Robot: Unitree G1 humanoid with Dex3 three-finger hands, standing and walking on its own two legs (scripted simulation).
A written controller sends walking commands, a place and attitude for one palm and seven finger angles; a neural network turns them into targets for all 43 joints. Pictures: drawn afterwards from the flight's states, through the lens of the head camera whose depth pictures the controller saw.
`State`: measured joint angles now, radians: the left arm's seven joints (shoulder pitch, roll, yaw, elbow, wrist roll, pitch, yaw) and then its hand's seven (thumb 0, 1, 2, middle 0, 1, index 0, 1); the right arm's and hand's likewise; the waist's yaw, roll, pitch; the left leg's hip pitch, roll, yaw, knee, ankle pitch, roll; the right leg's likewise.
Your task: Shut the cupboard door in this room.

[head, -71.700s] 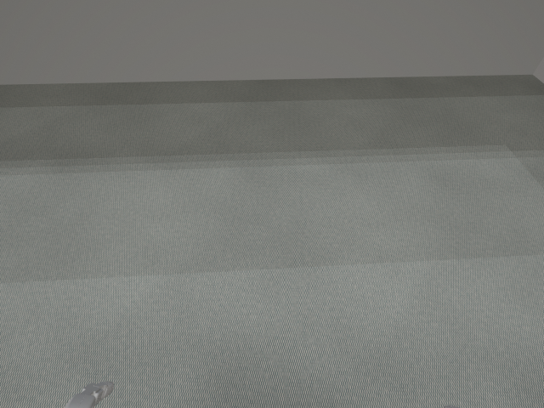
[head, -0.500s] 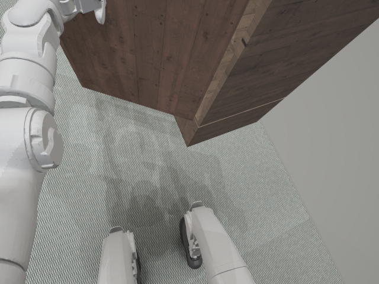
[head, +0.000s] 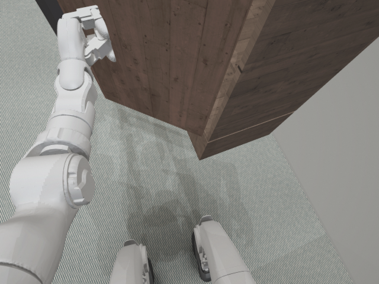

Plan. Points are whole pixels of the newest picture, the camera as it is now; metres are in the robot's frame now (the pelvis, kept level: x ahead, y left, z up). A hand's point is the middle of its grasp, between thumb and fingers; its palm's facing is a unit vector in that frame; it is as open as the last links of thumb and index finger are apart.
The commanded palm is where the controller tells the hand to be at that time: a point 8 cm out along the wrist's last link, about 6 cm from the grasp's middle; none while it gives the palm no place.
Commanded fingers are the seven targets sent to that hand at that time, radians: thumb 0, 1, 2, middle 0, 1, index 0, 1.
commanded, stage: pull the fist back off the door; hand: left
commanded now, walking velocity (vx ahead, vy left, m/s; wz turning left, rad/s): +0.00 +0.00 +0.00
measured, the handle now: (60, 7) +0.68 +0.15 +0.06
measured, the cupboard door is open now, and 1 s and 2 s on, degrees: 47 47 47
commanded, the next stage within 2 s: draw the hand back to the body in 0.32 s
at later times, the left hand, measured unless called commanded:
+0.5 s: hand (116, 69) +0.51 +0.05 +0.07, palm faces -0.05 -1.00 -0.06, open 3.1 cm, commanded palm +0.46 +0.11 +0.08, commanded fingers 0.00 0.90 0.90 -1.30 -1.50 -1.30 -1.50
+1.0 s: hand (38, 133) +0.37 +0.13 +0.16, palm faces -0.05 -0.99 -0.12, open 3.1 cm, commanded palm +0.33 +0.20 +0.17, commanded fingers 0.00 0.90 0.90 -1.05 -1.23 -1.05 -1.23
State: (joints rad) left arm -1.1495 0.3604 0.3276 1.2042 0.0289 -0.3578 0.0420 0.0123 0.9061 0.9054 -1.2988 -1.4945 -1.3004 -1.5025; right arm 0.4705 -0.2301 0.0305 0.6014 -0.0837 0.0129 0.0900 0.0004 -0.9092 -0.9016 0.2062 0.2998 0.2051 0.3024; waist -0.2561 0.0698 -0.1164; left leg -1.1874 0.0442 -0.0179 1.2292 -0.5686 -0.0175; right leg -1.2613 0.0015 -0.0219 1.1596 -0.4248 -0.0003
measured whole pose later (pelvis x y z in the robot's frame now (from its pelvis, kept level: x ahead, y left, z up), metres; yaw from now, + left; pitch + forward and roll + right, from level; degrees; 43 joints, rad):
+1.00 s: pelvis +0.02 +0.00 +0.08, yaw +1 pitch +8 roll +0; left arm -0.21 0.21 0.06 0.39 -0.11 -0.26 -0.08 0.02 0.90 0.90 -1.25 -1.44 -1.25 -1.45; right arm 0.27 -0.27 -0.01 0.52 0.05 0.04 -0.05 0.01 -0.91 -0.90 0.20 0.30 0.20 0.30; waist -0.05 0.03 -0.07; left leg -0.49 0.02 0.00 0.79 -0.44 -0.02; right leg -0.58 -0.02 -0.01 0.79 -0.34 0.00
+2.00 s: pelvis +0.04 +0.01 +0.11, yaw +2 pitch -5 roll +0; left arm 0.45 0.33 0.32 -0.37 -0.05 -0.06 0.12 0.02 0.89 0.90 -0.22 -0.31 -0.22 -0.31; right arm 0.23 -0.22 0.02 0.65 0.00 -0.10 -0.10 0.01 -0.91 -0.90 0.21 0.30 0.20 0.30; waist 0.05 0.06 0.02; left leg -0.04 0.01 -0.01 0.42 -0.30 -0.01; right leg -0.12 -0.03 -0.03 0.42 -0.22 0.02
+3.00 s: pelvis -0.07 +0.00 +0.10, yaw +6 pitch +0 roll -1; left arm 0.51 0.42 0.44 -0.49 -0.01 -0.25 0.17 0.02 0.88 0.90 -0.22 -0.30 -0.22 -0.31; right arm 0.26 -0.24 0.00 0.58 0.00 -0.06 -0.09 0.01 -0.91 -0.90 0.21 0.30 0.21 0.30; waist -0.02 0.00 0.00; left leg -0.42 0.01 -0.04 0.65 -0.30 0.01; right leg -0.42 -0.01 -0.03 0.52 -0.11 0.01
